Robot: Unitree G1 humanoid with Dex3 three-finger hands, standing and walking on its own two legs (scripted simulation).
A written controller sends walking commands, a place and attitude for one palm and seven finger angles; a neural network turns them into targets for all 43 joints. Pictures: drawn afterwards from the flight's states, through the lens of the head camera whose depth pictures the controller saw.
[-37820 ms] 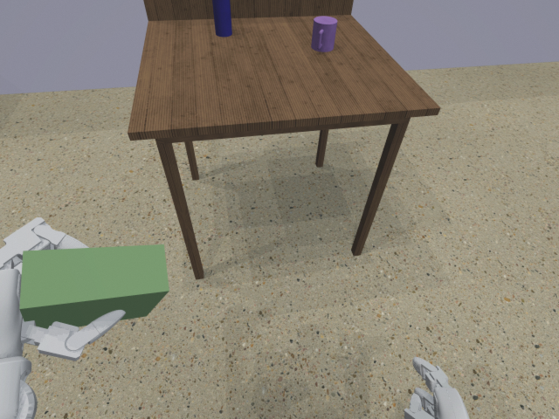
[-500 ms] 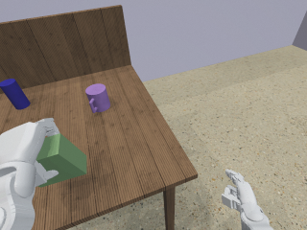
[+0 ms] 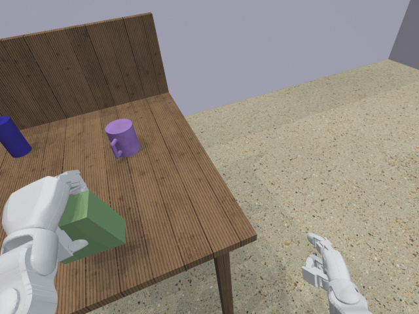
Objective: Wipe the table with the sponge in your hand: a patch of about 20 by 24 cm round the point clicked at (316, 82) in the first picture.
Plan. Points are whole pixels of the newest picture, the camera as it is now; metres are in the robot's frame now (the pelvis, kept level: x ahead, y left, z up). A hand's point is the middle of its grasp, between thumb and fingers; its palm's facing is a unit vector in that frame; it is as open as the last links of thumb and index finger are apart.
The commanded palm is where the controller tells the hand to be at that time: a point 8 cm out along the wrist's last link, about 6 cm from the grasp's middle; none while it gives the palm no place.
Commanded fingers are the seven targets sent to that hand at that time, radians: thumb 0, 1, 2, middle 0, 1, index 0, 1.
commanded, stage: bring the sponge back beside the body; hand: left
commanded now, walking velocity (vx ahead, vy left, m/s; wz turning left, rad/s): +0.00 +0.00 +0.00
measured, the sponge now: (83, 233) +0.20 +0.28 +0.09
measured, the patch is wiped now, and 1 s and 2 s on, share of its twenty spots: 1.00 1.00 1.00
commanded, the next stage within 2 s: step back with the hand held close in 0.30 s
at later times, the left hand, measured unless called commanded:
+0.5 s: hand (86, 216) +0.20 +0.24 +0.16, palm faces +0.29 -0.60 -0.75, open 9.3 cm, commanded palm +0.14 +0.27 +0.21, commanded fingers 0.00 0.10 1.30 -1.20 -1.60 -1.20 -1.60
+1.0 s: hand (29, 231) +0.15 +0.28 +0.19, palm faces +0.47 -0.80 -0.38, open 9.4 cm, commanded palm +0.09 +0.31 +0.21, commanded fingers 0.00 0.10 1.30 -1.20 -1.60 -1.20 -1.60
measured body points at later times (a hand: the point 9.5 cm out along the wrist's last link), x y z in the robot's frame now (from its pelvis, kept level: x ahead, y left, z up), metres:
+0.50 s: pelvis -0.01 -0.02 +0.00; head -0.04 -0.06 +0.44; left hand +0.18 +0.27 +0.20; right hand +0.25 -0.21 -0.05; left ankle -0.01 +0.10 -0.74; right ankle +0.02 -0.08 -0.74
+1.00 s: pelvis -0.06 +0.03 -0.02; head -0.08 +0.04 +0.43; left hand +0.12 +0.32 +0.21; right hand +0.09 -0.22 -0.09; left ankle -0.03 +0.10 -0.74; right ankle -0.01 -0.09 -0.73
